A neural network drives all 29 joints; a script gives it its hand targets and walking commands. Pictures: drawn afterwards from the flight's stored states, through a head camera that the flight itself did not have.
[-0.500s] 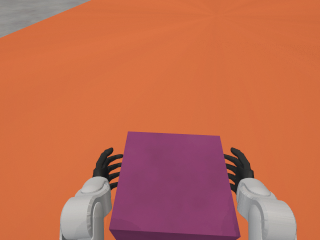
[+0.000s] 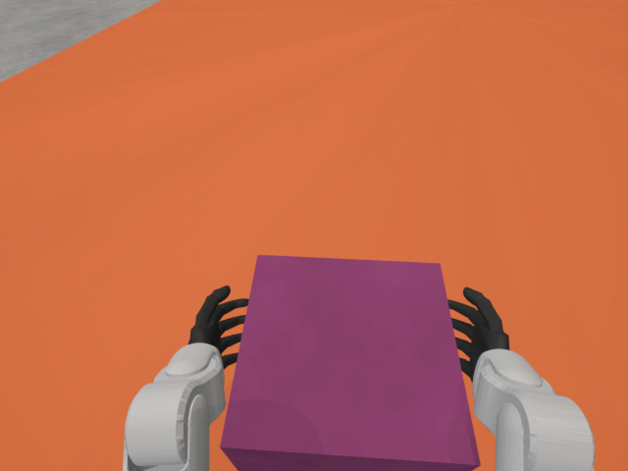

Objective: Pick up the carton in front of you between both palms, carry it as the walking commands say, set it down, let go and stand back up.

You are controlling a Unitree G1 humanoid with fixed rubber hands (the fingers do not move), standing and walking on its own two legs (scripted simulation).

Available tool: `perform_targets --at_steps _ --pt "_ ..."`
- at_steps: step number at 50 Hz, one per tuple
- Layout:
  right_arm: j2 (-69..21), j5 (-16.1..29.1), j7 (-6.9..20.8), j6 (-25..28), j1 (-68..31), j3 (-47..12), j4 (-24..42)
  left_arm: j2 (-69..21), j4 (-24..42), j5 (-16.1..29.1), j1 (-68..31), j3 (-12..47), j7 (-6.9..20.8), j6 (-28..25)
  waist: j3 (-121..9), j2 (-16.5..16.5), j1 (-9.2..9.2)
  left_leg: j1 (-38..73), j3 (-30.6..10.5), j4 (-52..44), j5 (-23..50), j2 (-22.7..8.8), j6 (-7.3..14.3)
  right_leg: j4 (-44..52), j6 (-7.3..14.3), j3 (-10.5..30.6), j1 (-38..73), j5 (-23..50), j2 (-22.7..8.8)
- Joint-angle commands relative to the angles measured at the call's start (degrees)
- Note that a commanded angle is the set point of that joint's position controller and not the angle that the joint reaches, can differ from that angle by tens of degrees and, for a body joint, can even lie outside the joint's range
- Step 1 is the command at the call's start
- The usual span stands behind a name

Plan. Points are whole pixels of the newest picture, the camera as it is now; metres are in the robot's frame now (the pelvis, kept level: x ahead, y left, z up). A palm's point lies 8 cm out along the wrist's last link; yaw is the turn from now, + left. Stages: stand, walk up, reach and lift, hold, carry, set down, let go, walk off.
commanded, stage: carry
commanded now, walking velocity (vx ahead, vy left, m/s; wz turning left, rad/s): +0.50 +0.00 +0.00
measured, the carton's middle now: (341, 385) +0.24 +0.00 +0.02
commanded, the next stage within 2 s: none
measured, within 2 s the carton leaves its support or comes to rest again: neither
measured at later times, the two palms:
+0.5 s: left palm (242, 193) +0.52 +0.16 +0.10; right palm (431, 192) +0.50 -0.14 +0.11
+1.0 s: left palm (263, 160) +0.60 +0.14 +0.11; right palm (438, 162) +0.58 -0.16 +0.11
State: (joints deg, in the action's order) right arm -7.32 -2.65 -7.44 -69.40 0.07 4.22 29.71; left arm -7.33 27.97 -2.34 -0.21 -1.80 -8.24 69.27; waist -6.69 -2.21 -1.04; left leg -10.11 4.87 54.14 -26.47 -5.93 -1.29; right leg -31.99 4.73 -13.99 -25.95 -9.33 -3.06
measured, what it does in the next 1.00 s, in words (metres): walks ahead: left foot, then right foot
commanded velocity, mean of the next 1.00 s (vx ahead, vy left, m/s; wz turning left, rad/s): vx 0.03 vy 0.00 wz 0.00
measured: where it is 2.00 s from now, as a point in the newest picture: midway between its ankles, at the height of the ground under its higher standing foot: outside the picture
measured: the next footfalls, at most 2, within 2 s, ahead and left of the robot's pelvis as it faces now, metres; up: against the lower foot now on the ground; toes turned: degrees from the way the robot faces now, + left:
left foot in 0.34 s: +0.38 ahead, +0.12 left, +0.00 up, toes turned -21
right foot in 0.54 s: +0.27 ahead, -0.10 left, +0.00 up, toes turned -7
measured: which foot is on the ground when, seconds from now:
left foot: up 0.00-0.32, down 0.34-1.00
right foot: down 0.00-0.38, up 0.40-0.52, down 0.54-1.00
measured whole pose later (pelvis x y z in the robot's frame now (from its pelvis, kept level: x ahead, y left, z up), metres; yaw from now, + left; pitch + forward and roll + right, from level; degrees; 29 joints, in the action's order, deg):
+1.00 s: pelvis +0.36 +0.00 +0.01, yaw -4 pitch +4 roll +0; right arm -7.3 -3.0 -6.8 -68.3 -0.3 3.0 29.1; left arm -7.3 29.5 -3.1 0.1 -2.6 -7.7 69.4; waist -7.7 0.2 -0.2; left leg -17.9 11.2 32.0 -16.6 -4.1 0.3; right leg -29.0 -1.4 -9.3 -7.6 -22.3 -3.2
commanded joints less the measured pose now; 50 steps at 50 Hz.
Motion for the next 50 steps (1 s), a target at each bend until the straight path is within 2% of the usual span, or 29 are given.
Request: perform_targets --at_steps 1,2,3,4,7,9,11,13,15,17,18,19,20,21,22,23,25,26,27,28,29,31,33,35,40,46,50 --pt "-43.5 15.7 6.1 0.2 -20.6 -37.9 5.3 -44.2 8.1 16.0 -20.8 34.3 6.5 -1.2 -14.0 8.6 -0.13 -28.7 -5.0 20.1 4.2 -0.4 2.5 17.6 5.8 30.8 33.6 6.6 -19.3" --pt "-46.1 15.7 6.7 1.0 -21.0 -38.3 4.8 -46.5 8.2 16.2 -22.2 35.1 7.2 -1.8 -12.8 5.1 0.24 -27.1 -5.5 15.3 7.9 -2.0 2.5 18.6 3.7 26.4 29.6 6.5 -17.8" --pt "-48.0 15.3 7.1 1.6 -21.0 -38.5 4.3 -48.0 7.9 16.6 -23.0 35.8 7.7 -2.3 -12.4 6.1 0.37 -25.2 -4.8 11.6 10.3 -2.3 2.2 20.0 2.1 22.7 27.3 5.5 -16.6" --pt "-49.2 14.7 7.3 2.3 -20.2 -38.8 3.7 -48.9 7.9 16.9 -22.8 36.3 8.3 -2.8 -12.5 7.7 0.31 -24.0 -3.5 8.8 11.7 -1.7 1.9 20.9 1.4 19.8 26.5 4.8 -15.6" --pt "-49.8 13.4 7.1 3.7 -17.6 -39.1 3.3 -48.2 8.0 16.9 -20.6 36.7 9.3 -3.8 -10.4 9.2 0.55 -23.8 0.6 -2.1 13.5 0.3 0.4 20.6 1.7 12.4 26.8 18.2 -13.4" --pt "-48.5 12.7 6.6 3.9 -16.3 -39.2 4.3 -46.6 8.5 16.8 -18.9 36.6 9.3 -3.9 -9.0 10.6 0.61 -22.4 2.9 -10.6 15.7 1.3 0.0 18.5 1.1 7.3 27.1 26.3 -11.5" --pt "-46.6 13.2 6.3 3.6 -16.8 -39.6 6.3 -44.7 9.5 16.3 -18.0 36.2 8.9 -3.8 -7.5 12.6 0.37 -20.1 5.1 -17.3 19.2 2.7 -0.2 17.2 0.4 4.4 26.7 32.5 -10.4" --pt "-44.2 14.1 6.0 2.8 -17.6 -39.7 7.9 -42.5 10.2 15.6 -17.1 35.5 8.2 -3.2 -7.0 12.9 -0.04 -16.9 6.4 -21.6 24.8 3.8 -0.2 15.6 -0.3 2.8 26.6 34.6 -10.2" --pt "-41.5 14.6 5.8 1.9 -17.3 -39.1 7.9 -40.3 10.5 14.9 -16.9 34.8 7.3 -2.5 -6.3 11.7 0.02 -11.0 7.9 -26.6 30.1 4.4 0.1 11.4 -1.8 1.5 25.3 30.2 -9.2" --pt "-38.8 14.2 5.5 0.9 -17.0 -37.7 7.3 -37.8 10.3 14.6 -17.5 34.3 6.4 -1.4 -6.1 8.4 0.82 0.0 9.3 -34.4 37.5 4.6 0.3 4.0 -4.6 0.1 20.8 28.4 -7.2" --pt "-37.1 14.0 5.4 0.3 -17.0 -36.7 6.7 -36.3 10.1 14.5 -18.2 33.8 6.0 -0.8 -7.8 5.5 1.03 7.4 4.2 -33.6 48.8 -0.7 0.5 -1.2 -6.7 1.0 16.5 19.0 -5.9" --pt "-36.5 14.3 5.2 0.0 -16.9 -35.6 5.2 -35.7 10.3 14.7 -19.1 33.9 5.5 0.0 -12.7 -5.8 1.30 18.7 -7.2 -28.9 69.9 -11.7 6.4 -11.0 -8.2 2.8 8.2 -3.5 -3.1" --pt "-37.0 14.2 5.1 0.0 -14.7 -35.0 4.0 -36.0 10.4 15.2 -18.6 34.5 5.5 0.6 -17.5 -10.9 2.03 23.5 -14.8 -31.0 68.8 -17.0 12.6 -16.1 -8.2 6.4 4.2 -20.9 -0.4" --pt "-39.0 14.9 5.4 0.1 -13.9 -34.8 3.8 -37.6 11.4 15.5 -19.0 35.6 5.8 0.6 -17.1 -9.4 1.69 20.7 -14.5 -33.6 62.4 -17.1 13.4 -15.6 -7.3 9.2 3.5 -25.7 -1.0" --pt "-41.6 15.3 5.9 0.3 -14.9 -35.2 3.5 -40.0 11.2 15.7 -20.5 36.3 6.2 0.5 -16.9 -7.3 1.43 18.5 -12.6 -35.5 54.7 -15.7 11.7 -9.9 -6.4 10.9 4.8 -26.0 -1.8" --pt "-43.5 15.5 6.4 0.7 -16.5 -35.8 4.2 -42.3 10.6 15.7 -21.8 36.3 6.7 0.2 -15.1 -6.5 1.41 13.9 -9.7 -36.5 49.5 -13.6 9.8 -3.2 -6.2 10.9 7.5 -25.7 -2.1" --pt "-45.7 15.7 7.4 1.3 -19.3 -36.7 5.0 -45.7 9.5 15.6 -22.7 36.7 7.4 -0.6 -14.5 -6.1 1.14 9.5 -4.6 -36.2 39.2 -9.9 6.7 6.6 -6.1 8.3 13.0 -13.0 -0.9" --pt "-46.2 15.8 7.7 1.4 -19.5 -37.1 5.0 -46.3 9.1 15.4 -22.2 36.7 7.6 -0.9 -15.3 -5.4 1.00 7.5 -2.6 -35.6 35.1 -8.9 5.6 10.0 -6.4 7.7 16.4 -6.1 -1.3" --pt "-46.4 16.0 7.9 1.6 -19.7 -37.5 5.3 -46.5 9.2 15.2 -22.0 36.7 7.6 -1.1 -15.4 -3.6 1.08 5.2 -1.0 -34.6 32.1 -7.7 4.5 11.2 -6.7 8.0 18.8 -1.9 -2.6" --pt "-46.6 16.1 8.0 1.6 -20.8 -38.2 5.7 -46.5 9.6 15.1 -22.7 36.6 7.6 -1.4 -13.8 -1.1 0.96 4.9 1.1 -32.7 31.1 -6.2 3.4 12.4 -6.7 9.8 17.0 0.2 -5.6" --pt "-46.2 16.4 8.0 1.6 -22.4 -38.6 6.0 -45.8 10.0 14.9 -23.8 36.3 7.6 -1.3 -12.4 1.5 1.27 4.0 1.3 -30.5 34.3 -5.1 2.9 9.7 -6.3 10.5 17.3 8.0 -6.9" --pt "-43.8 15.8 7.5 0.9 -20.3 -37.7 4.2 -43.6 7.4 14.4 -21.0 35.0 7.3 -0.7 -12.3 3.6 1.34 3.7 1.4 -26.8 43.4 -4.9 2.8 6.4 -6.2 9.7 18.2 18.2 -7.2" --pt "-42.0 15.1 7.0 0.3 -18.5 -36.8 2.6 -42.1 5.6 13.6 -18.7 34.1 6.9 -0.2 -13.5 3.2 1.24 4.4 1.8 -23.5 50.6 -4.6 3.0 4.6 -6.3 9.4 18.5 25.7 -6.9" --pt "-42.3 15.1 6.7 0.1 -19.1 -36.7 2.2 -42.2 5.8 13.8 -19.6 34.0 6.9 -0.1 -13.6 3.1 1.12 3.8 2.1 -22.1 52.9 -4.2 2.9 3.5 -6.5 9.1 18.8 29.4 -6.4" --pt "-44.3 15.2 6.7 0.6 -20.7 -37.2 3.1 -44.2 7.0 15.0 -22.1 34.9 7.2 -0.6 -12.7 3.5 0.95 2.0 2.4 -21.5 47.2 -3.3 2.0 3.6 -6.4 8.6 19.7 31.7 -6.3" --pt "-43.8 14.9 6.6 1.0 -20.1 -37.2 3.5 -44.1 7.5 15.2 -21.9 35.3 7.2 -0.9 -13.0 2.6 0.96 2.9 1.9 -21.2 50.0 -3.5 2.4 3.2 -6.3 7.9 19.7 29.7 -5.8" --pt "-43.5 14.9 6.6 1.0 -19.8 -37.3 3.8 -43.8 7.6 15.1 -21.5 35.3 7.1 -1.0 -12.6 2.8 0.97 2.2 2.0 -21.3 48.1 -3.4 2.3 3.4 -6.1 7.7 20.4 29.7 -5.9"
